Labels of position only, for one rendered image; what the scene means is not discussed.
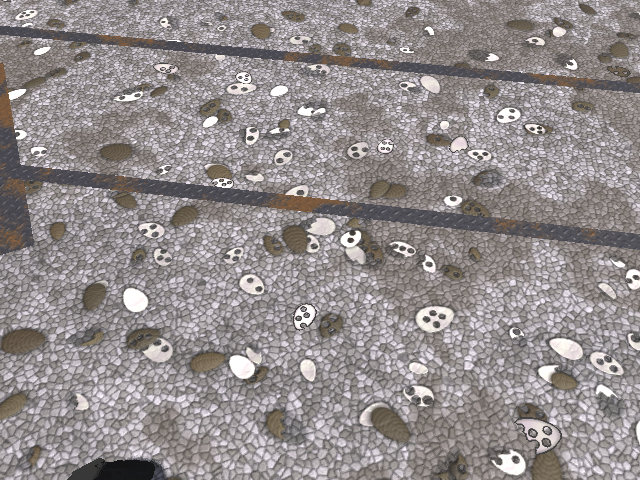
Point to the left robot hand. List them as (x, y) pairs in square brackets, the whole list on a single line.
[(117, 470)]

